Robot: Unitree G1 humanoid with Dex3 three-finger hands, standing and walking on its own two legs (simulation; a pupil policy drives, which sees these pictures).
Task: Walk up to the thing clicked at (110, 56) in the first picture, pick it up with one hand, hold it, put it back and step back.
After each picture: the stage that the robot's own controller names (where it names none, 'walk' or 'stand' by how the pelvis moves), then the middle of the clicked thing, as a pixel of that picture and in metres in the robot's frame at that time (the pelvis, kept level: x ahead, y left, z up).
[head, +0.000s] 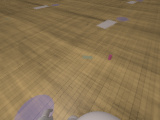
stand; (109, 57) +1.34 -0.40 -0.72
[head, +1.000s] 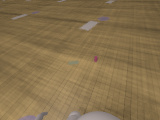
walk; (95, 58) +1.26 +0.00 -0.70
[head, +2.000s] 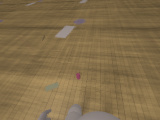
walk; (78, 76) +0.77 +0.27 -0.72
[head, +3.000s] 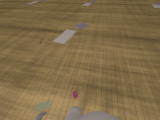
walk; (75, 94) +0.45 +0.23 -0.71
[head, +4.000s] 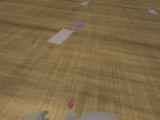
stand; (70, 104) +0.31 +0.19 -0.71
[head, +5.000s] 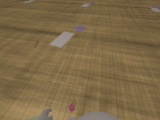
stand; (71, 108) +0.29 +0.20 -0.72
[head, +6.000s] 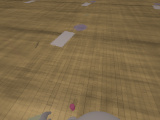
stand; (72, 107) +0.29 +0.21 -0.73
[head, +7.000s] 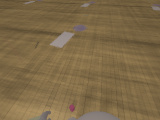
stand; (72, 108) +0.28 +0.21 -0.73
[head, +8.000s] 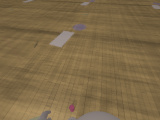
stand; (72, 108) +0.27 +0.21 -0.73
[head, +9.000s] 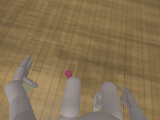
go down; (68, 74) +0.36 +0.20 -0.40
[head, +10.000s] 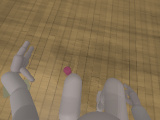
go down; (67, 71) +0.36 +0.21 -0.31
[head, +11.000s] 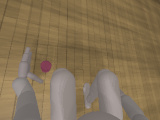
close in; (45, 67) +0.36 +0.24 -0.23
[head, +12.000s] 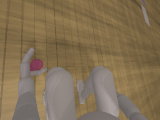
close; (35, 66) +0.36 +0.24 -0.22
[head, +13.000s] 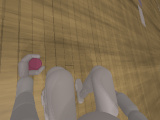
lift; (34, 65) +0.36 +0.24 -0.22
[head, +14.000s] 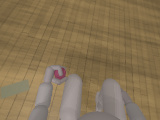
lift; (60, 75) +0.29 +0.23 -0.07
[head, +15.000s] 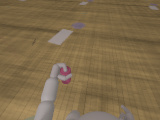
hold; (65, 75) +0.33 +0.18 +0.05
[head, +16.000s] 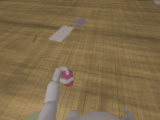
hold; (68, 78) +0.32 +0.17 +0.01
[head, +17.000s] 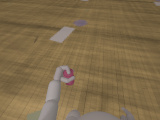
hold; (69, 77) +0.32 +0.17 +0.02
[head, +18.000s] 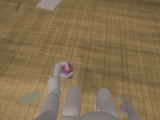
crouch; (68, 71) +0.36 +0.17 -0.07
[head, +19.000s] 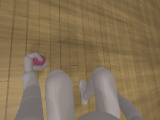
lower; (40, 63) +0.38 +0.23 -0.23
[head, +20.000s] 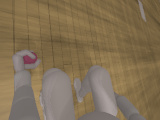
lower; (30, 60) +0.39 +0.25 -0.23
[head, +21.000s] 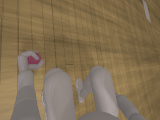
lower; (34, 61) +0.39 +0.25 -0.23
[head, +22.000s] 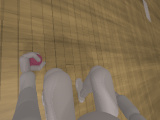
lower; (35, 62) +0.38 +0.24 -0.23
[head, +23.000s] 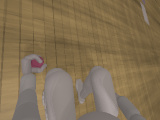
loosen; (37, 64) +0.37 +0.23 -0.22
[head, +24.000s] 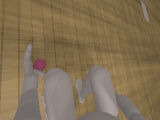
withdraw; (39, 66) +0.36 +0.21 -0.23
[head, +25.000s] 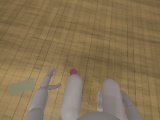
walk; (73, 73) +0.38 +0.16 -0.35
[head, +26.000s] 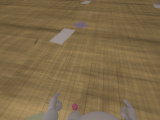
stand; (74, 107) +0.29 +0.15 -0.66
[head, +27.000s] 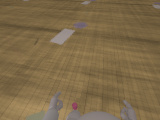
stand; (74, 106) +0.30 +0.16 -0.66
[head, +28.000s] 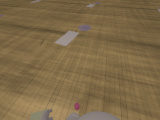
stand; (77, 106) +0.31 +0.14 -0.70
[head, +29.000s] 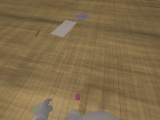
walk; (77, 97) +0.34 +0.12 -0.70
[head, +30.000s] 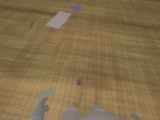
walk; (79, 82) +0.51 +0.10 -0.71
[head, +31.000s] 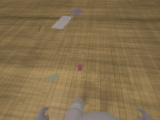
walk; (79, 67) +0.81 +0.24 -0.69
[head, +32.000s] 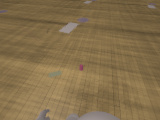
stand; (81, 67) +0.98 +0.18 -0.71
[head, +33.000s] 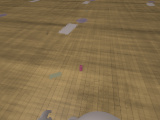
stand; (81, 68) +0.98 +0.19 -0.73
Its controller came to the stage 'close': yes
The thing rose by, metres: 0.71
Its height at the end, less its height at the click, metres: +0.00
